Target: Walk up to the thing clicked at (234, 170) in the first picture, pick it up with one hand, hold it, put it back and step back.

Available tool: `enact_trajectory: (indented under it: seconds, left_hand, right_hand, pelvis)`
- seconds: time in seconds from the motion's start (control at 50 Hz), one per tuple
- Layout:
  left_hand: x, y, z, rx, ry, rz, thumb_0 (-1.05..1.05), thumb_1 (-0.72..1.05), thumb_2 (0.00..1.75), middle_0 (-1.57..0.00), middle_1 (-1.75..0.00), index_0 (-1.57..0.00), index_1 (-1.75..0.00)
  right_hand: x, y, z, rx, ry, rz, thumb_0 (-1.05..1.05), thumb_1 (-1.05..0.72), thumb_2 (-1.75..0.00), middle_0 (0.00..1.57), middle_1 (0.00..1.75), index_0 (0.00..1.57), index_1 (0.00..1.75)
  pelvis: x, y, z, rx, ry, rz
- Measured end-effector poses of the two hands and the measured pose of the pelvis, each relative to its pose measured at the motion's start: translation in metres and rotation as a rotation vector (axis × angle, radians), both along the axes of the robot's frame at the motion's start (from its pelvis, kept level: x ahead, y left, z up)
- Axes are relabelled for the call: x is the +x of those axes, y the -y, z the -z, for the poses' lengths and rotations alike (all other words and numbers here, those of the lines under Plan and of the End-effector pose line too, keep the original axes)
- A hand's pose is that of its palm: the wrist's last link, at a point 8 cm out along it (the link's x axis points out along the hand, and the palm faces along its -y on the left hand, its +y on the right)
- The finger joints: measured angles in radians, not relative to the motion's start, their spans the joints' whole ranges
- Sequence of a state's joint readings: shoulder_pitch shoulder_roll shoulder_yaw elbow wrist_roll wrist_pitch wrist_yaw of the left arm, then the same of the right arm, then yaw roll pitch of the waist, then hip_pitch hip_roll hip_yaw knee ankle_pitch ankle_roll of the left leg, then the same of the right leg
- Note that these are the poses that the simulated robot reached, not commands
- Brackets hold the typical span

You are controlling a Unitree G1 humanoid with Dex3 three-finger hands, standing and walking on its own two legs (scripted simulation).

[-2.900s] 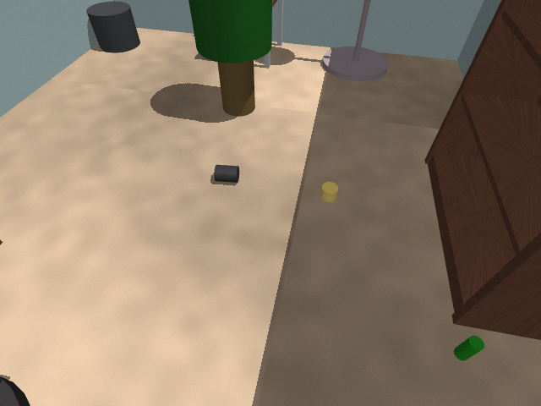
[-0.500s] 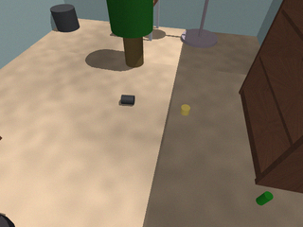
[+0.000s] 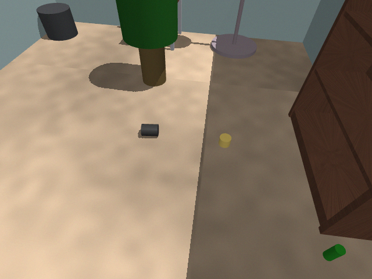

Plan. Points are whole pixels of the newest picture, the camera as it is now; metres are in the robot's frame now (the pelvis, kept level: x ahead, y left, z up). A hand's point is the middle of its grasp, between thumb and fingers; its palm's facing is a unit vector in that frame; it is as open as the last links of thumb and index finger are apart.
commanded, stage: walk up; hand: left
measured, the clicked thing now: (150, 130) +1.19 +0.30 -0.72
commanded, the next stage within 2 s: none
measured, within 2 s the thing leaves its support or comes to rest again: neither
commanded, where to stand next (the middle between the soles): +0.75 +0.14 m, yaw -8 degrees
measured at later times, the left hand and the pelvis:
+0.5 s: hand (95, 206) +0.32 +0.27 -0.12, palm faces -0.05 -0.91 -0.41, open 7.4 cm; pelvis +0.21 +0.01 +0.00, yaw -4 degrees
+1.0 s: hand (77, 159) +0.49 +0.39 -0.15, palm faces -0.14 -0.92 -0.36, open 7.4 cm; pelvis +0.41 +0.11 +0.00, yaw -6 degrees
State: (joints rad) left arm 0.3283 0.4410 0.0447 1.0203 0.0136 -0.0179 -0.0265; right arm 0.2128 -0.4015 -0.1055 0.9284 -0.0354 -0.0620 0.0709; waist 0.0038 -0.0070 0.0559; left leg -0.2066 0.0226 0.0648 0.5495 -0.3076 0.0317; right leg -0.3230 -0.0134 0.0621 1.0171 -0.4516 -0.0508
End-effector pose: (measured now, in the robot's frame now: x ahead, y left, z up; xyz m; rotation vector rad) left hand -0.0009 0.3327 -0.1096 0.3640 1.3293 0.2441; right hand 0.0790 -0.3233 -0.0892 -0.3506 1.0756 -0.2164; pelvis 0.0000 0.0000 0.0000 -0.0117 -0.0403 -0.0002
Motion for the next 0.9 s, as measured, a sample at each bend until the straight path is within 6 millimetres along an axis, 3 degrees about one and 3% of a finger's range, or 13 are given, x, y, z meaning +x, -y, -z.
enact_trajectory:
  seconds: [0.1, 0.2, 0.28, 0.34, 0.4, 0.5, 0.6, 0.68, 0.8, 0.9]
  left_hand:
    - [0.086, -0.008, -0.009, -0.018, 0.117, 0.067, 0.01, 0.90, 0.90, -0.20, -0.30, -0.21, -0.30]
    - [0.172, 0.001, -0.014, -0.026, 0.188, 0.147, 0.01, 0.90, 0.90, -0.20, -0.30, -0.20, -0.30]
    - [0.241, 0.016, -0.015, -0.019, 0.230, 0.207, 0.01, 0.90, 0.90, -0.20, -0.30, -0.21, -0.30]
    - [0.284, 0.026, -0.014, -0.005, 0.290, 0.216, 0.01, 0.90, 0.90, -0.20, -0.30, -0.21, -0.30]
    - [0.305, 0.030, -0.020, -0.002, 0.342, 0.194, 0.01, 0.90, 0.90, -0.20, -0.30, -0.21, -0.30]
    - [0.310, 0.022, -0.032, 0.003, 0.302, 0.152, 0.00, 0.90, 0.90, -0.20, -0.30, -0.21, -0.30]
    - [0.315, -0.002, -0.031, 0.008, 0.214, 0.144, 0.01, 0.90, 0.90, -0.20, -0.30, -0.21, -0.30]
    - [0.332, -0.030, -0.022, 0.008, 0.173, 0.134, 0.01, 0.90, 0.90, -0.20, -0.30, -0.21, -0.30]
    - [0.377, -0.084, 0.008, 0.006, 0.111, 0.127, 0.01, 0.90, 0.90, -0.20, -0.30, -0.21, -0.30]
    - [0.435, -0.097, 0.009, -0.022, 0.108, 0.163, 0.01, 0.90, 0.90, -0.20, -0.30, -0.21, -0.30]
  right_hand:
    - [-0.001, -0.018, 0.000, 0.022, -0.050, 0.055, 0.00, -0.90, -0.90, 0.20, 0.30, 0.21, 0.30]
    - [0.007, -0.023, 0.016, 0.047, -0.112, 0.101, 0.01, -0.90, -0.90, 0.20, 0.30, 0.21, 0.30]
    - [0.027, -0.020, 0.039, 0.071, -0.140, 0.138, 0.01, -0.90, -0.90, 0.21, 0.30, 0.21, 0.30]
    - [0.053, -0.018, 0.057, 0.082, -0.165, 0.140, 0.01, -0.90, -0.90, 0.20, 0.30, 0.21, 0.30]
    - [0.089, -0.022, 0.056, 0.096, -0.170, 0.095, 0.01, -0.91, -0.90, 0.20, 0.30, 0.21, 0.29]
    - [0.161, -0.024, 0.035, 0.097, -0.076, 0.049, 0.01, -0.91, -0.90, 0.20, 0.30, 0.21, 0.29]
    - [0.217, -0.025, 0.017, 0.065, -0.020, 0.035, 0.01, -0.91, -0.90, 0.20, 0.30, 0.21, 0.29]
    - [0.255, -0.035, 0.010, 0.030, -0.037, 0.020, 0.01, -0.91, -0.90, 0.20, 0.30, 0.21, 0.29]
    - [0.315, -0.071, 0.005, -0.026, -0.014, 0.023, 0.01, -0.91, -0.90, 0.20, 0.30, 0.20, 0.29]
    - [0.335, -0.105, -0.009, -0.017, 0.027, 0.081, 0.00, -0.91, -0.90, 0.20, 0.30, 0.21, 0.29]
  pelvis:
    - [0.039, -0.008, -0.006, 0.016, 0.012, 0.015]
    - [0.080, -0.013, -0.001, 0.031, 0.025, 0.041]
    - [0.120, -0.010, 0.012, 0.034, 0.022, 0.055]
    - [0.148, -0.005, 0.022, 0.000, 0.023, 0.049]
    - [0.170, -0.002, 0.018, 0.010, 0.030, 0.047]
    - [0.208, -0.009, 0.002, 0.011, 0.035, 0.064]
    - [0.245, -0.024, -0.003, -0.004, 0.023, 0.078]
    - [0.278, -0.043, 0.001, -0.024, 0.006, 0.074]
    - [0.334, -0.083, 0.016, 0.000, -0.001, 0.087]
    - [0.371, -0.104, 0.005, -0.032, 0.010, 0.103]
